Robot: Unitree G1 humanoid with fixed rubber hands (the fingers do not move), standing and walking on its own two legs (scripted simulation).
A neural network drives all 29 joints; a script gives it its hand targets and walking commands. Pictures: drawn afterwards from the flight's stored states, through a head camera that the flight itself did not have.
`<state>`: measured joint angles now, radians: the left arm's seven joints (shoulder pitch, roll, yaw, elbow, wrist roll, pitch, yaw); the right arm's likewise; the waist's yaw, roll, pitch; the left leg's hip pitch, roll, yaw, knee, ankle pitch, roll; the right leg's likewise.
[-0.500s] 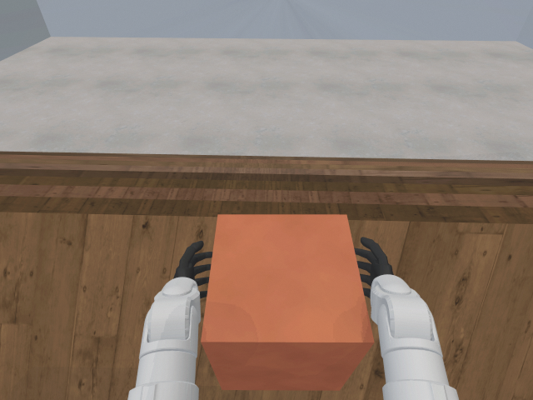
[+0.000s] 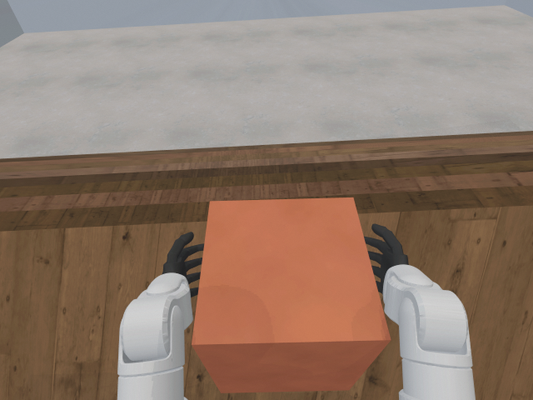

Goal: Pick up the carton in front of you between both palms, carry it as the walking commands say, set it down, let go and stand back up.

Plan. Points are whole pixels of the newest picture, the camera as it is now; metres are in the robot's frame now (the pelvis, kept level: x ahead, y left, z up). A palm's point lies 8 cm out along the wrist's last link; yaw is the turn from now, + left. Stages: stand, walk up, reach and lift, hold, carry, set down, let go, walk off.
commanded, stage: carry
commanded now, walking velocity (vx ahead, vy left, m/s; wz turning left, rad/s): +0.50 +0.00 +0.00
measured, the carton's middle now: (283, 300) +0.28 +0.00 +0.02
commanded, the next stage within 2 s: none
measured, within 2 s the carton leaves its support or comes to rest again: neither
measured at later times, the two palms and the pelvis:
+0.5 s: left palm (195, 164) +0.59 +0.17 +0.06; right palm (335, 156) +0.58 -0.12 +0.08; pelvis +0.31 +0.03 -0.01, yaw -2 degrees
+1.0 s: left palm (223, 95) +0.92 +0.15 +0.06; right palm (325, 89) +0.94 -0.15 +0.06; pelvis +0.66 -0.02 -0.01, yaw +1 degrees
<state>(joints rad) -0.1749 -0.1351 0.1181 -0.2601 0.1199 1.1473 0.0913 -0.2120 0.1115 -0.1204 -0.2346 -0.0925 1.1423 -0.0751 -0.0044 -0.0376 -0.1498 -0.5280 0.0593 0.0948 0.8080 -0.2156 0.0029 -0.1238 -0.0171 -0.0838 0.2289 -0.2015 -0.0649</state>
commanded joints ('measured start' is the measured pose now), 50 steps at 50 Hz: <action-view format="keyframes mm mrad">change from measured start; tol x32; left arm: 1 -432 -839 -672 -161 -388 60 -240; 50 -441 -847 -744 -140 -445 -1 -259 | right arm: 1 -355 899 740 -93 386 72 216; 50 -347 893 767 -125 371 7 215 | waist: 1 39 -107 -139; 29 -22 278 -52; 36 33 -299 -307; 50 39 -149 -149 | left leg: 1 -254 -20 57 -112 50 -3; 11 372 -121 192 -386 95 71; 13 833 339 -572 -530 -279 211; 33 583 111 148 -287 707 45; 36 -74 -87 44 405 -241 -22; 38 -231 8 -62 551 -232 30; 50 -42 -15 65 -173 89 36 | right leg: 1 369 -221 181 -80 214 -67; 11 113 -137 -77 344 715 -4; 13 -408 34 -41 887 -59 70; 15 -555 -36 103 1094 -185 18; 33 -96 43 -233 195 140 24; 36 437 -445 592 27 34 -168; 50 174 -217 -61 34 233 -73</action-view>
